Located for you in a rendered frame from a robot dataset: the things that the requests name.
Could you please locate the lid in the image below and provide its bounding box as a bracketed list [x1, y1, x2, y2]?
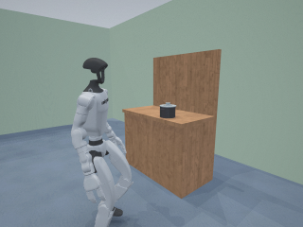
[159, 104, 176, 108]

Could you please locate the left robot thigh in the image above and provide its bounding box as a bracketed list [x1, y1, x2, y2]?
[105, 140, 132, 188]

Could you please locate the right robot forearm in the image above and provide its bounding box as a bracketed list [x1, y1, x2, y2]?
[71, 130, 95, 176]

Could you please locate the right robot upper arm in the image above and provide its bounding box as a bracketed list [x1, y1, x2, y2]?
[71, 93, 95, 140]

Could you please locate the pot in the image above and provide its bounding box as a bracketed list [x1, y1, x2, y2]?
[160, 107, 176, 118]

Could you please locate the left robot hand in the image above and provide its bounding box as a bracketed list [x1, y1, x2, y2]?
[111, 136, 127, 154]

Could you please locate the right robot hand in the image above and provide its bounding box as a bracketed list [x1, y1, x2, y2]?
[83, 173, 106, 203]

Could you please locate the table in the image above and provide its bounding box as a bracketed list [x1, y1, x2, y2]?
[122, 49, 222, 199]

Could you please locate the robot head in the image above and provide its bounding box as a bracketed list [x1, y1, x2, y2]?
[82, 58, 108, 94]

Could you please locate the left robot forearm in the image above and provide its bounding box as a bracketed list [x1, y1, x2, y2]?
[104, 122, 116, 140]

